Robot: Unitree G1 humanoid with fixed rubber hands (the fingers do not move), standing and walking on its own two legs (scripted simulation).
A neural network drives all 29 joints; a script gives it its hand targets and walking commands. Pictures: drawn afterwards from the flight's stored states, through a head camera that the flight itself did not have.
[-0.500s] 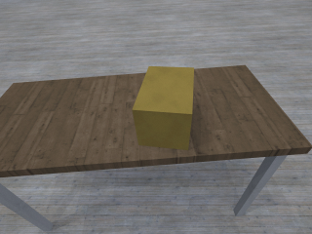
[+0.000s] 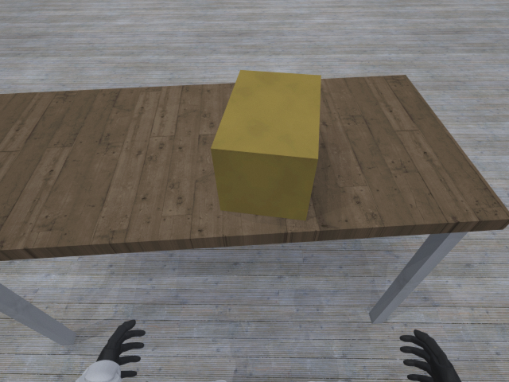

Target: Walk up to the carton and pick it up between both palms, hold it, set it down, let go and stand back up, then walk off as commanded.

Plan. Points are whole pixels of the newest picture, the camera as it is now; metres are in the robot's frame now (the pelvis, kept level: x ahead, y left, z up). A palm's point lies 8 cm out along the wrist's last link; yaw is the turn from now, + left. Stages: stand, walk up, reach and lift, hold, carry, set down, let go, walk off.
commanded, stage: reach and lift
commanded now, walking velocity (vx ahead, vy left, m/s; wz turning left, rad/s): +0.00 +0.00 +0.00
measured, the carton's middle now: (271, 141) +0.56 -0.02 +0.06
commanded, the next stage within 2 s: none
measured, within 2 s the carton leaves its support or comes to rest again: neither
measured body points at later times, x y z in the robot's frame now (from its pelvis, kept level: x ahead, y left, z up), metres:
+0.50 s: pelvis +0.01 +0.00 +0.03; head +0.00 +0.00 +0.48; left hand +0.18 +0.25 -0.02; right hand +0.18 -0.23 -0.03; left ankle +0.04 +0.10 -0.71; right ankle +0.04 -0.12 -0.71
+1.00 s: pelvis +0.01 +0.00 +0.03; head +0.00 +0.00 +0.48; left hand +0.20 +0.23 +0.04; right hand +0.20 -0.20 +0.04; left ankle +0.04 +0.10 -0.71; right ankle +0.04 -0.12 -0.71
